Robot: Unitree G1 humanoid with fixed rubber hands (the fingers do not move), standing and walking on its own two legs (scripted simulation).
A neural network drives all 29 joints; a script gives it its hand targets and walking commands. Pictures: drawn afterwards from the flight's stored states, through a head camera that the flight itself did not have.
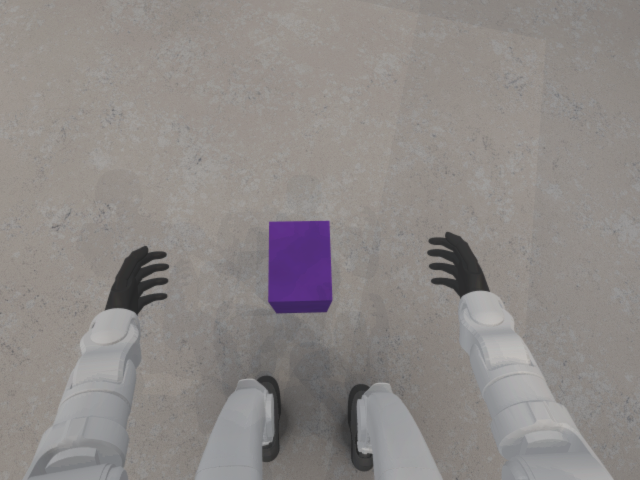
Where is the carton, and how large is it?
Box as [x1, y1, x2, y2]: [268, 221, 331, 312]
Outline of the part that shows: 269,222 269,303 276,312 326,311 331,301 329,222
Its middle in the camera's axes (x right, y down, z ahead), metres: -0.05 +0.09 +1.01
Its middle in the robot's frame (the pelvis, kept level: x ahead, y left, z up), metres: +0.47 +0.05 -0.59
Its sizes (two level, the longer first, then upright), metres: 0.190 0.144 0.250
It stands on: the floor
